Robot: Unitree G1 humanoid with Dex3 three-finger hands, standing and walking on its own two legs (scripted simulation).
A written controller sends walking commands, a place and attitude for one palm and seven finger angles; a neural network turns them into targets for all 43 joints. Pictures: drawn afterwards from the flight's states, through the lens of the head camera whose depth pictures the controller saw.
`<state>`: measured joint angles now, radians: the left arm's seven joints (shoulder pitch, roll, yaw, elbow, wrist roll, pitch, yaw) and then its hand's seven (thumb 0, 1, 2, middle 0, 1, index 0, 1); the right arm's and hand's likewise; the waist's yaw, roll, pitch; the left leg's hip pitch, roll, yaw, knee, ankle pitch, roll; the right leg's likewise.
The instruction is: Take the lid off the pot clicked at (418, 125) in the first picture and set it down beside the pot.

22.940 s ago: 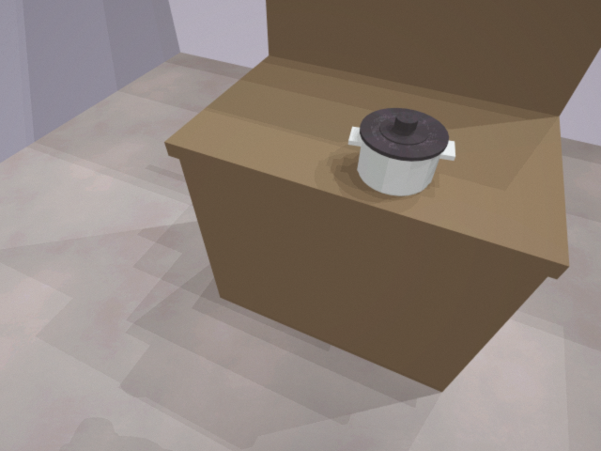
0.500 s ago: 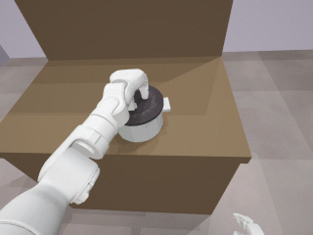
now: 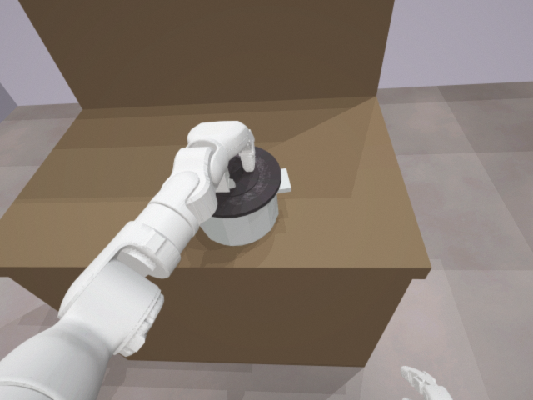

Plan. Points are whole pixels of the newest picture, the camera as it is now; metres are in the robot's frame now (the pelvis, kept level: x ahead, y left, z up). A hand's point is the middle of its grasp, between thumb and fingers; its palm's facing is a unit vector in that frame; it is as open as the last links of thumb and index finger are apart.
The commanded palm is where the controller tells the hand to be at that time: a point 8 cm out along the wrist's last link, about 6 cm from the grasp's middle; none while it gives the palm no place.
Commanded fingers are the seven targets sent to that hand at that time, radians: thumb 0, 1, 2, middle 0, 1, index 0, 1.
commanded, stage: lift the lid straight up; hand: left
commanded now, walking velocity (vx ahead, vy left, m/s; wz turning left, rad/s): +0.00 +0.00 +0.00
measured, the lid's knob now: (230, 168) +0.47 +0.06 +0.10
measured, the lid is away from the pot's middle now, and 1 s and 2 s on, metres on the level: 0.01 0.01 0.03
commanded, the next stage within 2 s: move the lid sideways beside the pot in 1.76 s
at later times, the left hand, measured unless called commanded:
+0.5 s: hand (228, 146) +0.45 +0.05 +0.16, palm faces -0.21 -0.02 -0.98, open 7.0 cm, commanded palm +0.42 +0.06 +0.24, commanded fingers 0.00 0.63 1.02 -0.95 -1.00 -0.98 -1.02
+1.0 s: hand (209, 132) +0.44 +0.07 +0.20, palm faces -0.17 -0.01 -0.99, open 7.0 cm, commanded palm +0.42 +0.08 +0.28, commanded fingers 0.00 0.63 1.02 -0.95 -1.00 -0.98 -1.02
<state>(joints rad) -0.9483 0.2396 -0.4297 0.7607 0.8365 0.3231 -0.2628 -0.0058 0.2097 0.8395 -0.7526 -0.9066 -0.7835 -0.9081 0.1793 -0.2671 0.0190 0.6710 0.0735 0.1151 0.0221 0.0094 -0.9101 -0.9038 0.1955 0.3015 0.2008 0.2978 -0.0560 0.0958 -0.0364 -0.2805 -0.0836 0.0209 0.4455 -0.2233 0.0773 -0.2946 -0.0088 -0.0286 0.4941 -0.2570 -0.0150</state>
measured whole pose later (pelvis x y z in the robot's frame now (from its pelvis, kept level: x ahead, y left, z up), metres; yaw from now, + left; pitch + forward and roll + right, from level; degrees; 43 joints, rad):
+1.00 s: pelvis -0.01 -0.01 +0.00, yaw +1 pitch +2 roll +1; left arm -1.05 0.34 -0.43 0.62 0.83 0.36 -0.37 0.01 0.21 0.83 -0.76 -0.89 -0.80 -0.91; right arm 0.11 -0.28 0.04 0.65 0.09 0.10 0.02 0.01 -0.91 -0.90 0.20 0.30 0.20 0.30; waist -0.03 0.09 -0.02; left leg -0.26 -0.08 0.01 0.43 -0.21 0.06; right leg -0.27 0.00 -0.04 0.48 -0.25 -0.03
